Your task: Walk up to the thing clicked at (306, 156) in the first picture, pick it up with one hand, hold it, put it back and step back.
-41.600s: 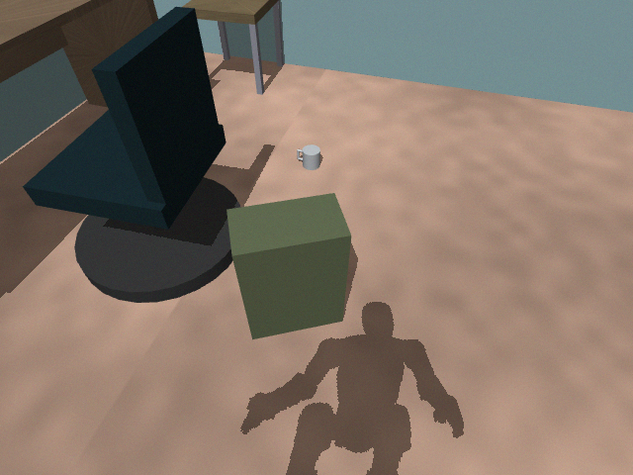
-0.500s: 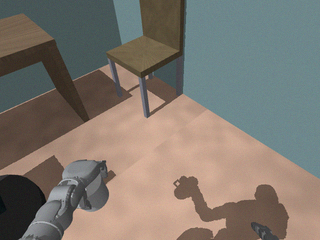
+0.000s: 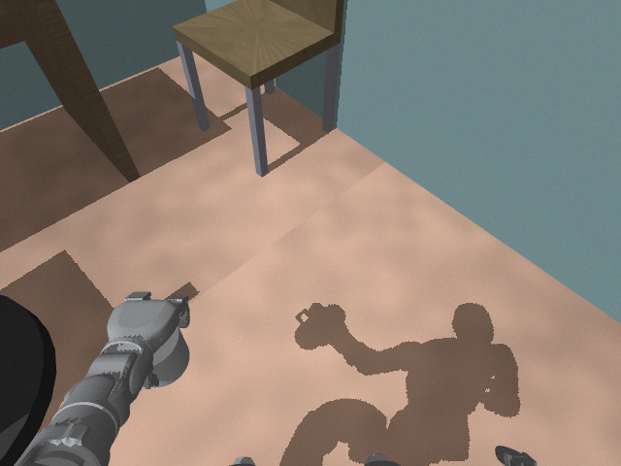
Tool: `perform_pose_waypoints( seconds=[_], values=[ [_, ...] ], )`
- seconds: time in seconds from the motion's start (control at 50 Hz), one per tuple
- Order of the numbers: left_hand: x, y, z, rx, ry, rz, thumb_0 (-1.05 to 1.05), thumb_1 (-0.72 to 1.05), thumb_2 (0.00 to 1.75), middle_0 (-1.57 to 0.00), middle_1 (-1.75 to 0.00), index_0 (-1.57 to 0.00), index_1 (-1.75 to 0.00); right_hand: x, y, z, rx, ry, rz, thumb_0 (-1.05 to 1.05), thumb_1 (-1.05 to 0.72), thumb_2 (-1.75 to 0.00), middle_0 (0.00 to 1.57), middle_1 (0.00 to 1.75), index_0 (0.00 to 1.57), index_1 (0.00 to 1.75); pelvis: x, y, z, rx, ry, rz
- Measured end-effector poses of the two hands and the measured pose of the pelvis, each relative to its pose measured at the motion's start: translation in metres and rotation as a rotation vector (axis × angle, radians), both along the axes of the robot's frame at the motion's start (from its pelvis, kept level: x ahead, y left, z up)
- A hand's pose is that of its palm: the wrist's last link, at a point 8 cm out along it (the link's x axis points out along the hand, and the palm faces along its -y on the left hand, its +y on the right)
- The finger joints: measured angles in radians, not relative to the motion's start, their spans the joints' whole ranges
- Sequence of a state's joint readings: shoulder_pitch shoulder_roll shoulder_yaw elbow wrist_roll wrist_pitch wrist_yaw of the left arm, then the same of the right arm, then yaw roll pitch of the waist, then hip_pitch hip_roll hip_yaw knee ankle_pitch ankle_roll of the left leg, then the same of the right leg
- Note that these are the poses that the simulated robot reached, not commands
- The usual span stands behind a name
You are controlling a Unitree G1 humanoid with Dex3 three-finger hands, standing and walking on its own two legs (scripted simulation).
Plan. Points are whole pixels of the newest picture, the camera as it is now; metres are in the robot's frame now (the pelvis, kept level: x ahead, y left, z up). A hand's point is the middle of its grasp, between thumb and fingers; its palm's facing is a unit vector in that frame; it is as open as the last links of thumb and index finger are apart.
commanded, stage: crouch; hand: left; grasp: from above
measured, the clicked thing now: (149, 341) +0.34 +0.26 -0.13
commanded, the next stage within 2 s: lower in 1.58 s
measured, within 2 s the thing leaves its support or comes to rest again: neither
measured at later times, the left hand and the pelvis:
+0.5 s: hand (185, 353) +0.39 +0.26 -0.34, palm faces -0.46 +0.01 -0.89, open 10.8 cm; pelvis -0.04 +0.02 -0.20, yaw -2 degrees
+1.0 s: hand (196, 356) +0.43 +0.27 -0.48, palm faces -0.45 -0.02 -0.89, open 10.8 cm; pelvis -0.05 +0.01 -0.32, yaw -4 degrees
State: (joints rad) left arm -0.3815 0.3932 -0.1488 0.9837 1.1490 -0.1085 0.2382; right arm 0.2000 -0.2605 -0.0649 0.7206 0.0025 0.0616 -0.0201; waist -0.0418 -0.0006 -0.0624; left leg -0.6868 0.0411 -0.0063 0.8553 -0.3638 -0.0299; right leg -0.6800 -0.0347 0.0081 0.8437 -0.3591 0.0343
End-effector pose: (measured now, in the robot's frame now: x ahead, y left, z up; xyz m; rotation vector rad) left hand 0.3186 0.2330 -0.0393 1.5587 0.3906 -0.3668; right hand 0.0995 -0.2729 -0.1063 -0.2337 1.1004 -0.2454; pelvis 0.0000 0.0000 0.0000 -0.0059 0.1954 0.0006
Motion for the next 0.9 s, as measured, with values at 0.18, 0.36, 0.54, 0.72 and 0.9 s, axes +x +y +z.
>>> perform_pose_waypoints(
  seconds=[0.18, 0.36, 0.54, 0.72, 0.9],
  values=[
    [0.035, 0.009, -0.086, 0.036, -0.035, 0.019, 0.01, -0.18, 0.82, -0.31, -1.01, -0.47, -1.01, -0.067, -0.008, -0.069, -0.060, 0.154, -0.054, 0.00, -0.90, -0.89, 0.20, 0.30, 0.20, 0.30, -0.017, 0.007, -0.070, -0.019, 0.185, -0.004],
    [0.066, 0.014, -0.173, 0.028, -0.045, 0.039, 0.01, -0.17, 0.79, -0.31, -1.00, -0.47, -1.00, -0.112, 0.006, -0.150, -0.056, 0.259, -0.099, 0.00, -0.90, -0.89, 0.20, 0.30, 0.20, 0.30, -0.030, 0.014, -0.149, -0.035, 0.331, -0.011],
    [0.078, 0.023, -0.260, 0.012, 0.003, 0.036, 0.00, -0.17, 0.75, -0.34, -0.98, -0.50, -0.97, -0.114, 0.022, -0.224, -0.016, 0.280, -0.045, 0.00, -0.90, -0.89, 0.20, 0.30, 0.20, 0.30, -0.042, 0.016, -0.218, -0.053, 0.421, -0.009],
    [0.091, 0.033, -0.330, -0.007, -0.022, 0.038, 0.00, -0.18, 0.74, -0.37, -0.96, -0.53, -0.94, -0.102, 0.015, -0.276, -0.034, 0.292, 0.042, 0.00, -0.90, -0.90, 0.20, 0.30, 0.20, 0.30, -0.048, 0.014, -0.275, -0.074, 0.456, -0.008],
    [0.108, 0.037, -0.370, -0.004, -0.023, 0.059, 0.00, -0.19, 0.75, -0.38, -0.96, -0.54, -0.93, -0.106, 0.006, -0.302, -0.057, 0.323, 0.062, 0.00, -0.91, -0.90, 0.20, 0.30, 0.20, 0.30, -0.052, 0.013, -0.310, -0.085, 0.458, -0.016]
  ],
)
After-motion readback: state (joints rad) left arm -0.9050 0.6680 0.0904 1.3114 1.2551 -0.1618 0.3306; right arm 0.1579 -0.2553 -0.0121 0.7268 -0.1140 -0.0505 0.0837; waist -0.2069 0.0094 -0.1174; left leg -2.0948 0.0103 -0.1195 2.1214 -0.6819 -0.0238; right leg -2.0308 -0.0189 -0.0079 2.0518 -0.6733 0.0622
